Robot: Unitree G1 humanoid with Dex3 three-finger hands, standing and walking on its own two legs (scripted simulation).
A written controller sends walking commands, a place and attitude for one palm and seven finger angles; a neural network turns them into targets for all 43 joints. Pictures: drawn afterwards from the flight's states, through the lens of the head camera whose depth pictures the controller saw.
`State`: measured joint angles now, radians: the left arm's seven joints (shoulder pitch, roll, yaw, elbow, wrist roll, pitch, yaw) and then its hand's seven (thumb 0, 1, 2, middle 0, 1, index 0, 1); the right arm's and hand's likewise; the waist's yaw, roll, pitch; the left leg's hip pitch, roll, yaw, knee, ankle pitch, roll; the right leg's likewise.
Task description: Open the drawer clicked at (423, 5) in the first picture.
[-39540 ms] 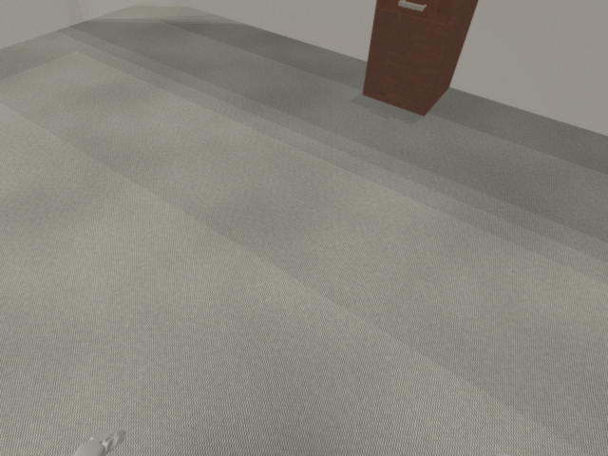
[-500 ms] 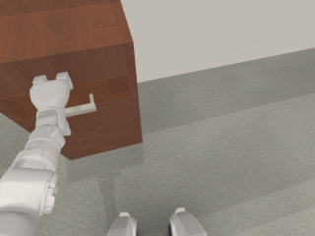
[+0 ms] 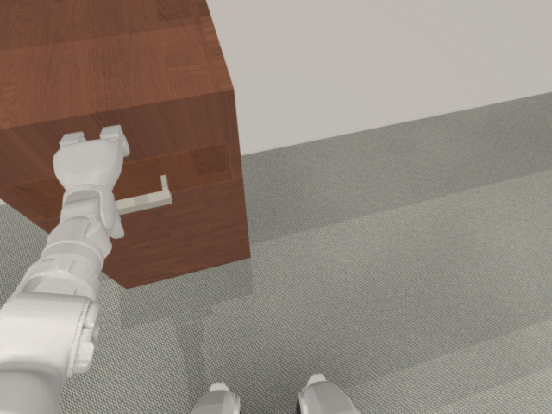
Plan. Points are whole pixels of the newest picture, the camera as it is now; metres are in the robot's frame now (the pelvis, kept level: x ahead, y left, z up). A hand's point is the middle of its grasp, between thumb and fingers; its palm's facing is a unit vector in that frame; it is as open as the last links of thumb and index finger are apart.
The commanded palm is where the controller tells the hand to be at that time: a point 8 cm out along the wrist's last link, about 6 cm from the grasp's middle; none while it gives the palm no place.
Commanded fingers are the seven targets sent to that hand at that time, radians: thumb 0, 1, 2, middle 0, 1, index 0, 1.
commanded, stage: lift the hand off the handle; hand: left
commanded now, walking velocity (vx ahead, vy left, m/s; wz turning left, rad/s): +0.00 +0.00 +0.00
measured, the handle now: (134, 195) +0.52 +0.24 -0.12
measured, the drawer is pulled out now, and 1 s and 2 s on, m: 0.00 0.00 0.00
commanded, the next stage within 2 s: draw the hand back to the body in 0.32 s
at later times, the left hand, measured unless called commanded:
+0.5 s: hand (102, 179) +0.48 +0.25 +0.00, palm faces -0.05 -0.05 -1.00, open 13.4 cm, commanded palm +0.45 +0.25 +0.09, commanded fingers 0.00 -0.50 0.30 -0.30 -1.20 -0.30 -1.20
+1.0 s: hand (35, 229) +0.36 +0.27 +0.08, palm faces +0.07 -0.05 -1.00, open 13.8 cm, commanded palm +0.32 +0.27 +0.15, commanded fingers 0.00 -0.50 0.30 -0.30 -1.20 -0.30 -1.20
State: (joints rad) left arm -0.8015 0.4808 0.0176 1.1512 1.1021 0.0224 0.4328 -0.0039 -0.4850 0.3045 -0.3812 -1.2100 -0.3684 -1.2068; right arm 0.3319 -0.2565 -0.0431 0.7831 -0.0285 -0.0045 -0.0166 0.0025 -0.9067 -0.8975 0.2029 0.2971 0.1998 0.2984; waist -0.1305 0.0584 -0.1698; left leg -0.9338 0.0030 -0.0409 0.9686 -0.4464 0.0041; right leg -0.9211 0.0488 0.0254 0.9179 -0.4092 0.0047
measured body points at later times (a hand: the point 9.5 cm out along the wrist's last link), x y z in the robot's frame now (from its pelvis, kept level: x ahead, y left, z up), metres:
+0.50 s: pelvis +0.01 +0.01 +0.01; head +0.12 +0.01 +0.45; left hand +0.47 +0.24 +0.06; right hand +0.03 -0.27 -0.12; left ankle +0.00 +0.11 -0.68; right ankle +0.01 -0.13 -0.68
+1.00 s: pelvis +0.03 +0.01 +0.04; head +0.05 +0.00 +0.49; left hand +0.35 +0.27 +0.14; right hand +0.20 -0.24 -0.06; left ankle +0.00 +0.11 -0.68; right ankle +0.01 -0.13 -0.68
